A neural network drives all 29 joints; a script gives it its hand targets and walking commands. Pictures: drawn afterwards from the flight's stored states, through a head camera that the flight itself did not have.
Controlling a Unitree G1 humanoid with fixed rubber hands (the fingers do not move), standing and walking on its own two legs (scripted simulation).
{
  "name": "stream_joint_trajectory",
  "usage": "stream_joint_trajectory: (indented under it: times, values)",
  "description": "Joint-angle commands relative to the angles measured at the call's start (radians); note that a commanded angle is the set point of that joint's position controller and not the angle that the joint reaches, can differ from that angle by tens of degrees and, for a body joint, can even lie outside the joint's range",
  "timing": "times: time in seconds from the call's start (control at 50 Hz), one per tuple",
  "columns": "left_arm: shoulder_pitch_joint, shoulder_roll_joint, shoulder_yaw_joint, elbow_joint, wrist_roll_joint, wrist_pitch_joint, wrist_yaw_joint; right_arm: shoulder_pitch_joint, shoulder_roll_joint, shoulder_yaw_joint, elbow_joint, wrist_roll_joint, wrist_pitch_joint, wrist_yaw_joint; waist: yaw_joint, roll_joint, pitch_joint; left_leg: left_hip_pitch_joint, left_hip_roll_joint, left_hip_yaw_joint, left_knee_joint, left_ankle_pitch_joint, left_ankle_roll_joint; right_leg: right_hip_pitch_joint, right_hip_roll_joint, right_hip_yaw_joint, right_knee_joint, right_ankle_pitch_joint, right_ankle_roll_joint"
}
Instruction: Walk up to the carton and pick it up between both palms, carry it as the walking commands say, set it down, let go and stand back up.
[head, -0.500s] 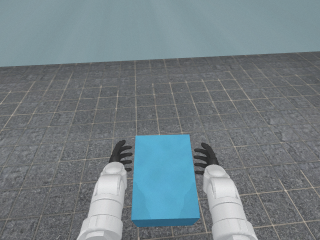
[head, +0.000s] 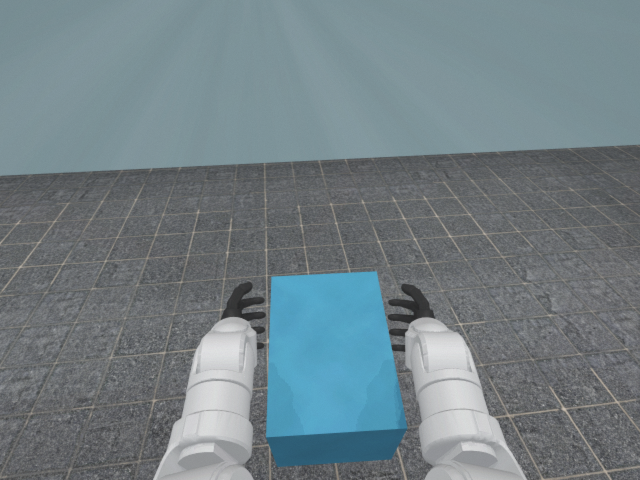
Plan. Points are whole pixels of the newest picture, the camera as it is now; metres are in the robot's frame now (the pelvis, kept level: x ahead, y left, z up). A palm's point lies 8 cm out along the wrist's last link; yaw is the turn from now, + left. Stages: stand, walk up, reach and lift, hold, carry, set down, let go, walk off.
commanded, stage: reach and lift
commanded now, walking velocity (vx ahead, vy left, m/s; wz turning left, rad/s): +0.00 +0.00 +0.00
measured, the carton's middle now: (329, 364) +0.33 +0.00 -0.03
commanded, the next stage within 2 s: hold in 1.06 s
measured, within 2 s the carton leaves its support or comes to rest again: neither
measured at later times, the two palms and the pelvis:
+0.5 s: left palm (239, 328) +0.32 +0.13 +0.07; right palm (427, 339) +0.31 -0.13 +0.06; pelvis +0.01 +0.01 +0.00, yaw +0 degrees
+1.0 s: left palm (235, 337) +0.31 +0.13 +0.07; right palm (430, 345) +0.30 -0.13 +0.06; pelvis +0.00 +0.00 +0.00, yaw +0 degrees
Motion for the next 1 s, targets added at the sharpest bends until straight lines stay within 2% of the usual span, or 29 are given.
stream_joint_trajectory:
  times: [0.0, 0.26, 0.58, 0.78, 0.98]
  values:
    - [-0.581, -1.005, -0.448, 0.104, -0.272, -0.013, -0.285, -0.615, 1.009, 0.419, 0.033, 0.282, -0.046, 0.28, -0.009, -0.012, -0.197, 0.002, -0.017, 0.1, -0.085, 0.022, 0.0, 0.038, -0.002, -0.069, -0.091, 0.02, 0.011]
    - [-0.526, -1.026, -0.482, 0.081, -0.273, -0.014, -0.279, -0.58, 1.004, 0.461, -0.04, 0.292, -0.037, 0.281, -0.018, -0.008, -0.232, 0.032, -0.016, 0.091, -0.094, 0.079, -0.001, 0.045, 0.005, -0.075, -0.084, 0.074, 0.014]
    - [-0.388, -1.033, -0.549, -0.022, -0.302, 0.025, -0.282, -0.443, 1.009, 0.534, -0.165, 0.328, 0.006, 0.279, -0.018, -0.009, -0.224, 0.082, -0.017, 0.075, -0.104, 0.167, -0.001, 0.062, 0.011, -0.067, -0.093, 0.15, 0.016]
    - [-0.356, -1.023, -0.571, -0.058, -0.316, 0.039, -0.292, -0.408, 1.022, 0.552, -0.195, 0.344, 0.02, 0.279, -0.012, -0.013, -0.203, 0.075, -0.017, 0.075, -0.104, 0.138, 0.004, 0.064, 0.008, -0.061, -0.099, 0.13, 0.016]
    - [-0.375, -1.014, -0.571, -0.05, -0.317, 0.037, -0.302, -0.426, 1.037, 0.544, -0.174, 0.348, 0.019, 0.278, -0.008, -0.018, -0.18, 0.041, -0.014, 0.08, -0.097, 0.065, 0.011, 0.052, 0.001, -0.056, -0.1, 0.06, 0.012]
